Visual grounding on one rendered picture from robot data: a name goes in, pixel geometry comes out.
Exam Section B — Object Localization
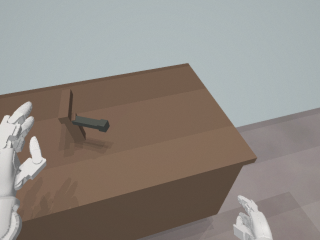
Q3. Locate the left robot hand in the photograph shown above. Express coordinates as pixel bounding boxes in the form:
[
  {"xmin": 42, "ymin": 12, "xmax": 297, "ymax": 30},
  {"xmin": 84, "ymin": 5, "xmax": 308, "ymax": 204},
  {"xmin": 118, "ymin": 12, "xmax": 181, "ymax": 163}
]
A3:
[{"xmin": 0, "ymin": 101, "xmax": 47, "ymax": 197}]

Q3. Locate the counter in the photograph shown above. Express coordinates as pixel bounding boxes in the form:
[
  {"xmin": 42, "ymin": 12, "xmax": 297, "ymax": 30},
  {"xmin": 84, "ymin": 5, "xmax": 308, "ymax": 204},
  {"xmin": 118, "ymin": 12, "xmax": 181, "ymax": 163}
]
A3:
[{"xmin": 0, "ymin": 63, "xmax": 257, "ymax": 240}]

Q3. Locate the right robot hand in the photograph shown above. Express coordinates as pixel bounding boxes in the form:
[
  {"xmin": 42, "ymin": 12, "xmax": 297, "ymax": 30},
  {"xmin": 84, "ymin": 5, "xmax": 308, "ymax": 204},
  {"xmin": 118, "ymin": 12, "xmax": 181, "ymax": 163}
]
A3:
[{"xmin": 233, "ymin": 195, "xmax": 273, "ymax": 240}]

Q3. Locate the left robot forearm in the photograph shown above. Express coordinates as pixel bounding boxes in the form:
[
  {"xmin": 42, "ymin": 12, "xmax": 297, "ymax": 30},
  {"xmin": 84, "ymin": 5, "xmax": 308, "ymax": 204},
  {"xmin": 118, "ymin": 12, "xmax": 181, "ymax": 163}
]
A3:
[{"xmin": 0, "ymin": 196, "xmax": 22, "ymax": 240}]

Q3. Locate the tap lever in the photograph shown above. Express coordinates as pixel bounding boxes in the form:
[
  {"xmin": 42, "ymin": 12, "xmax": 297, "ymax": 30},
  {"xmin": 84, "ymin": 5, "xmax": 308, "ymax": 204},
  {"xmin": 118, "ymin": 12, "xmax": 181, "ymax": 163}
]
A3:
[{"xmin": 71, "ymin": 115, "xmax": 110, "ymax": 133}]

